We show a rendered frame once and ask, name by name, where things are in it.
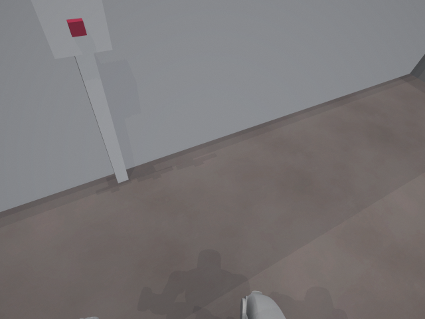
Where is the panel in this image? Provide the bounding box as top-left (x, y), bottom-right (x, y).
top-left (31, 0), bottom-right (128, 183)

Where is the button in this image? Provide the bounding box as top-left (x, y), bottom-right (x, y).
top-left (67, 18), bottom-right (87, 37)

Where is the right robot thigh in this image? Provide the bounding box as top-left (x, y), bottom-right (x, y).
top-left (240, 294), bottom-right (286, 319)

